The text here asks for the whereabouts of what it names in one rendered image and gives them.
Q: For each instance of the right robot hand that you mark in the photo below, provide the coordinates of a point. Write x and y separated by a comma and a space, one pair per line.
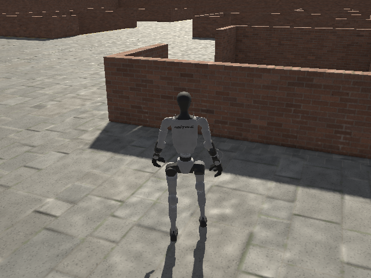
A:
218, 168

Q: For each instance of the right robot upper arm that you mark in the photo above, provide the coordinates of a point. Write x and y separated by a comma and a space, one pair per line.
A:
205, 132

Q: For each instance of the robot left thigh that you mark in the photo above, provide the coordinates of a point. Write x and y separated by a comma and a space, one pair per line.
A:
171, 177

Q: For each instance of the left robot forearm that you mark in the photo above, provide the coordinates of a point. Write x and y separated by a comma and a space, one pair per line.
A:
157, 151

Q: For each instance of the right robot shin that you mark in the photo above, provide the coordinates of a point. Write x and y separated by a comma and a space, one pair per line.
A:
202, 200

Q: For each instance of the right robot forearm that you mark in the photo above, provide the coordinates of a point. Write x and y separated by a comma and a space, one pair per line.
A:
214, 155

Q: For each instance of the left robot hand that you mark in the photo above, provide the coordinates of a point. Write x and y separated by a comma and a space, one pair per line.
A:
160, 159

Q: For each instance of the left robot upper arm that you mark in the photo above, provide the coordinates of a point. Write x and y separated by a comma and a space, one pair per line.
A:
163, 132

